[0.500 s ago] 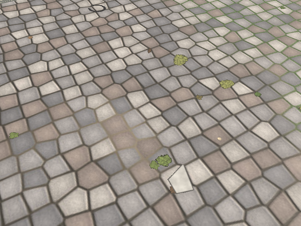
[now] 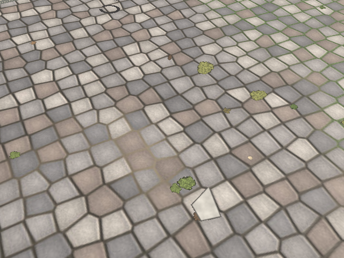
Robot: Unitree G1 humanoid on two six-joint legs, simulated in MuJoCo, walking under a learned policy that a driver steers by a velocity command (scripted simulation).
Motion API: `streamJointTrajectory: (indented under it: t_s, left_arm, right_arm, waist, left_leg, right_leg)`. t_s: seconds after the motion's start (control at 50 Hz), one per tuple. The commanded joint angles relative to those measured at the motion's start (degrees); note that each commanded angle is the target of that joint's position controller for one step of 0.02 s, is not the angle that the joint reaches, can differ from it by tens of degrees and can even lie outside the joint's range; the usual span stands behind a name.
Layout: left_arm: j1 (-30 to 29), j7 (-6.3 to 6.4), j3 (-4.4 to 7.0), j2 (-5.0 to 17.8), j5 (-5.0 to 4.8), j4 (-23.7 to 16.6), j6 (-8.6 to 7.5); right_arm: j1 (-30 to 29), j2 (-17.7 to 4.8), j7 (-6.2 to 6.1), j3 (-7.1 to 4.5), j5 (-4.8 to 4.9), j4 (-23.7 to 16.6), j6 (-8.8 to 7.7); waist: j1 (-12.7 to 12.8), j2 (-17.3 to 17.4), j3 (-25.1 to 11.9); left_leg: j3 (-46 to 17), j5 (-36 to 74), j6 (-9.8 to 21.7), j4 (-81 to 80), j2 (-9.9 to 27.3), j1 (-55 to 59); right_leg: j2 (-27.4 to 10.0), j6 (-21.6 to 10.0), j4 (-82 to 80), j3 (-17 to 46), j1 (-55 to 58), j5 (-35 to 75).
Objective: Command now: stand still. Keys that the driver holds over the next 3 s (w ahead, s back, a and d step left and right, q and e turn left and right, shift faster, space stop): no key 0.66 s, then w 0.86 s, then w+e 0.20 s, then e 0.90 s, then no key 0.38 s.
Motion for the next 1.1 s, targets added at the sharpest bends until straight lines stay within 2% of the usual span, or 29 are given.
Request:
streamJointTrajectory:
  t_s: [0.02, 0.66, 0.68, 0.72, 0.76, 0.8, 0.86, 0.88, 0.9, 0.92, 0.94, 0.98, 1.0, 1.02, 1.04, 1.06, 1.08, 1.1]
  left_arm:
    - [4.8, 0.12, 0.52, 3.8, 0.0, -0.1, -0.16]
    - [5.9, 0.14, 0.75, 2.9, -0.05, -0.1, -0.46]
    - [6.3, 0.11, 0.69, 2.7, 0.02, 0.0, -0.43]
    - [6.3, -0.01, 1.38, 4.0, 0.16, -0.4, -0.11]
    - [6.2, -0.4, 1.92, 4.6, 0.39, -1.5, 0.3]
    - [6.8, -0.71, 1.99, 4.0, 0.34, -2.5, -0.02]
    - [9.2, -1.04, 2.68, 5.3, 0.32, -3.2, -1.31]
    - [11.2, -1.13, 3.13, 6.4, 0.23, -2.9, -1.69]
    - [14.1, -1.13, 3.78, 7.9, 0.22, -2.0, -1.92]
    - [15.7, -1.08, 4.41, 9.3, 0.23, -1.4, -1.98]
    - [15.9, -1.13, 4.65, 9.5, 0.32, -1.4, -2.07]
    - [13.0, -1.18, 4.76, 9.2, 0.47, -2.2, -2.46]
    - [9.8, -1.18, 4.77, 9.0, 0.21, -3.2, -2.55]
    - [4.6, -1.3, 4.59, 8.3, -0.1, -4.9, -2.79]
    - [-1.1, -1.81, 3.76, 5.9, -0.63, -7.6, -3.64]
    - [-1.8, -2.34, 3.39, 4.1, -0.2, -10.2, -4.48]
    - [-3.4, -2.32, 4.24, 7.7, 1.66, -10.0, -4.28]
    - [-3.1, -2.59, 4.04, 6.0, 1.63, -10.0, -4.47]
  right_arm:
    - [4.5, -3.9, -0.12, -0.53, 0.0, -0.2, -0.18]
    - [6.1, -2.9, -0.2, -0.63, -0.02, -0.3, -0.35]
    - [6.6, -2.7, -0.18, -0.56, -0.09, -0.2, -0.32]
    - [6.5, -4.0, -0.09, -1.22, -0.21, -0.6, 0.02]
    - [6.5, -4.7, 0.3, -1.82, -0.52, -1.7, 0.45]
    - [6.5, -3.9, 0.65, -1.85, -0.52, -2.9, 0.08]
    - [4.6, -3.7, 1.21, -2.11, -0.63, -5.2, -1.43]
    - [2.8, -3.4, 1.54, -2.13, -0.72, -6.3, -2.0]
    - [0.6, -2.4, 1.93, -1.99, -1.0, -7.6, -2.62]
    - [-1.5, -2.4, 2.26, -1.98, -1.54, -9.1, -3.24]
    - [-3.0, -3.0, 2.5, -2.15, -1.74, -10.2, -3.85]
    - [-0.6, -2.8, 3.03, -2.4, -1.13, -10.4, -4.96]
    - [3.8, -2.5, 3.24, -2.61, -0.55, -9.1, -5.33]
    - [11.7, -2.6, 3.21, -3.04, 0.06, -6.5, -5.53]
    - [20.7, -6.9, 2.53, -4.51, -0.33, -4.3, -5.74]
    - [27.8, -13.9, 2.21, -6.6, -0.44, -2.1, -5.14]
    - [24.6, -10.4, 1.97, -5.7, -0.93, -2.6, -4.26]
    - [19.8, -8.8, 2.06, -5.08, -1.37, -4.2, -4.07]
  waist:
    - [0.0, 0.2, 3.9]
    - [-0.1, 0.3, 4.2]
    - [-0.1, 0.3, 3.0]
    - [0.0, 0.4, 4.0]
    - [0.0, 0.2, 7.9]
    - [0.2, 0.0, 11.2]
    - [1.4, -1.6, 9.3]
    - [2.4, -3.4, 8.7]
    - [3.6, -7.0, 8.4]
    - [4.1, -8.9, 9.3]
    - [4.1, -8.1, 10.7]
    - [1.4, -6.8, 10.9]
    - [-1.4, -5.8, 9.8]
    - [-5.7, -4.0, 7.9]
    - [-10.8, 6.0, 5.7]
    - [-11.5, 19.4, 4.1]
    - [-8.6, 8.7, 6.4]
    - [-6.1, 3.7, 6.8]
  left_leg:
    - [-5.9, 5.9, 1.3, -4.3, 6.3, -2.7]
    - [-5.5, 7.3, 1.0, -3.4, 6.5, -2.3]
    - [-5.3, 3.3, 1.1, -3.9, 6.0, -1.9]
    - [-4.8, -9.7, 2.2, -2.8, 4.1, -3.7]
    - [-5.7, -24.8, 4.1, -1.4, 3.5, -8.6]
    - [-8.0, -28.3, 5.3, 0.0, 4.3, -12.0]
    - [-8.2, -22.5, 5.7, 3.8, 3.8, -14.5]
    - [-6.1, -19.9, 5.2, 7.0, 2.3, -17.2]
    - [-2.1, -16.0, 4.4, 12.5, 0.3, -20.8]
    - [1.6, -12.8, 4.0, 16.2, 0.1, -23.6]
    - [2.5, -12.5, 4.0, 16.8, 1.2, -24.2]
    - [2.6, -11.8, 4.1, 13.6, 2.0, -19.4]
    - [2.8, -9.7, 4.2, 8.8, 1.5, -11.3]
    - [1.5, -7.3, 4.7, 3.3, 0.7, 3.0]
    - [-12.4, -12.2, 6.9, -6.2, 8.3, 16.5]
    - [-31.9, -6.5, 11.7, -11.9, 20.9, 25.5]
    - [-30.7, 1.9, 12.4, -8.9, 22.6, 23.2]
    - [-25.1, 7.7, 11.7, -8.1, 21.0, 20.5]
  right_leg:
    - [-5.1, -1.4, -4.0, 5.1, -1.7, 4.6]
    - [-5.0, -1.7, -3.8, 5.2, -1.1, 6.2]
    - [-4.5, -1.8, -4.2, 5.0, -0.7, 2.4]
    - [-2.5, -2.8, -2.9, 4.2, -2.2, -10.2]
    - [-2.0, -4.7, -1.8, 5.6, -6.7, -24.7]
    - [-3.2, -6.2, -1.1, 8.5, -8.9, -28.3]
    - [-5.9, -8.5, -2.9, 14.5, -4.6, -26.3]
    - [-7.8, -9.9, -5.5, 18.0, -0.8, -27.3]
    - [-11.1, -11.8, -9.4, 23.5, 3.6, -29.1]
    - [-15.0, -13.8, -12.0, 28.2, 5.7, -29.0]
    - [-16.9, -15.0, -12.5, 30.2, 4.5, -26.6]
    - [-16.5, -14.3, -9.9, 26.6, 1.8, -15.4]
    - [-14.4, -12.6, -7.4, 22.3, -2.7, -10.9]
    - [-10.7, -9.9, -2.9, 16.4, -11.7, -6.8]
    - [-3.3, -6.1, 12.1, 6.1, -22.9, -1.5]
    - [3.6, -3.5, 30.4, -3.6, -34.6, -12.0]
    - [0.4, -4.4, 39.5, -0.1, -38.8, -16.2]
    - [-1.5, -4.7, 42.3, 1.6, -38.7, -12.7]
